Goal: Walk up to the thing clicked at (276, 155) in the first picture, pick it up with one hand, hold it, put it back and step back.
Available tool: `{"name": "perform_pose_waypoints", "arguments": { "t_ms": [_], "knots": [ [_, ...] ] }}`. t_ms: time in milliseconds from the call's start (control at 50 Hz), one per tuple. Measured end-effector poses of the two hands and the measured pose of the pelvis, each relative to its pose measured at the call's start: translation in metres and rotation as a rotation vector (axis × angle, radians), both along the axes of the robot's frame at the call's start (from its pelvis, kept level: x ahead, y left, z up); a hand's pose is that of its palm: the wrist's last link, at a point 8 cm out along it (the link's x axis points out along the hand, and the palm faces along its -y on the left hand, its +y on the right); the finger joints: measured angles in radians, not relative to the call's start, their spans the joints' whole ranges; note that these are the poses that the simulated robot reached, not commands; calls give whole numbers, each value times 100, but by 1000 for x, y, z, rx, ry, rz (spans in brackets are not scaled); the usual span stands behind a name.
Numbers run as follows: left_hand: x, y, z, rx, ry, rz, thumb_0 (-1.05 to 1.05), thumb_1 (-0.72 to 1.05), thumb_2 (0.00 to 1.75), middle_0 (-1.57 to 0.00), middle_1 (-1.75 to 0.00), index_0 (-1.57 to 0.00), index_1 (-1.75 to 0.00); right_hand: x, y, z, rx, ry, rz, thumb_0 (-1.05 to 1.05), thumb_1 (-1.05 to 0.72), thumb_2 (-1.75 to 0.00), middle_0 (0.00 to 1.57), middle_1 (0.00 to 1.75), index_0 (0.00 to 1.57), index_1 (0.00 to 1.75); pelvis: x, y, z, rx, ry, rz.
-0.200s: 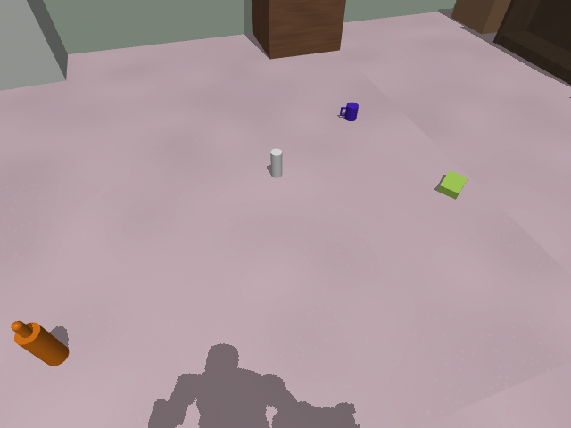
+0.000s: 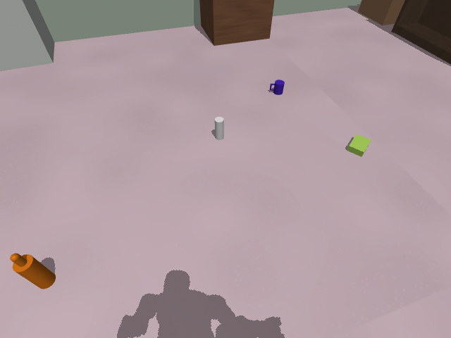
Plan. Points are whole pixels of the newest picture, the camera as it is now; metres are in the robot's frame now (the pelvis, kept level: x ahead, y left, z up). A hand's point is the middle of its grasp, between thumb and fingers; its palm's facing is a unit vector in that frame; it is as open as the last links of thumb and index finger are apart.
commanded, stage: stand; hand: left
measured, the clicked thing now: (219, 128) +1.48 +0.08 -0.71
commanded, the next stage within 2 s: walk up in 0.92 s
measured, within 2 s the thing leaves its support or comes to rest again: neither
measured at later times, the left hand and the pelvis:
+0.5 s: hand out of the picture +0.08 +0.25 -0.16, palm faces -0.03 -0.94 -0.33, open 7.4 cm; pelvis +0.00 +0.00 +0.00, yaw +0 degrees
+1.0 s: hand out of the picture +0.08 +0.26 -0.15, palm faces -0.03 -0.95 -0.32, open 7.4 cm; pelvis +0.01 +0.00 +0.00, yaw -1 degrees
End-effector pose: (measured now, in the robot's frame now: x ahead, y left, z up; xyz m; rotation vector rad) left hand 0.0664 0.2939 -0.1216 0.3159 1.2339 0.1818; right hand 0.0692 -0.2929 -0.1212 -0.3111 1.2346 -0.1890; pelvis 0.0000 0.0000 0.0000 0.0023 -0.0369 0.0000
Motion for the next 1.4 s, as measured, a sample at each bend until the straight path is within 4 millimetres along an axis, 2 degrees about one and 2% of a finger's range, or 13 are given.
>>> {"name": "perform_pose_waypoints", "arguments": {
  "t_ms": [400,940,1000,1060,1120,1180,1240,1280,1400],
  "knots": [
    [9,0,1,-1,-20,3,1,91,90,-20,-30,-20,-30,7,-2,3,-10,-11,2,1,-91,-90,20,30,20,30,4,0,1,-1,-5,3],
    [2,4,1,-7,-6,5,1,91,90,-20,-30,-20,-30,1,-1,4,-7,-5,-3,1,-91,-90,20,30,20,30,4,2,1,-2,-3,-1],
    [4,9,3,-14,-23,-3,1,91,90,-20,-30,-21,-30,1,-7,7,-2,-41,-6,1,-91,-90,20,30,20,30,10,2,-1,4,10,-18],
    [11,16,4,9,-19,-18,1,91,90,-20,-30,-21,-30,0,-22,7,-18,-69,-26,1,-90,-90,21,30,20,30,16,-3,-6,10,13,-41],
    [28,15,9,31,-11,-47,1,91,90,-20,-30,-20,-30,-6,-41,8,-32,-65,-55,0,-90,-90,21,30,20,30,26,-14,-7,23,10,-56],
    [50,7,18,51,-26,-73,1,91,90,-20,-30,-20,-30,-6,-65,5,-40,-39,-78,1,-90,-90,21,30,20,30,42,-29,-9,24,3,-70],
    [71,-3,19,89,-70,-86,1,91,90,-20,-30,-20,-30,6,-91,-8,-52,-15,-82,1,-90,-90,21,30,20,30,60,-47,-20,3,-8,-65],
    [77,-11,21,101,-98,-70,1,91,90,-20,-30,-20,-30,22,-99,-11,-53,1,-75,1,-91,-90,20,30,20,30,72,-55,-21,-9,-11,-53],
    [89,-33,28,76,-64,-18,1,91,90,-20,-30,-21,-30,96,-102,1,-12,-62,-13,1,-91,-90,20,30,20,30,116,-64,-7,-19,-11,-49]
  ]
}}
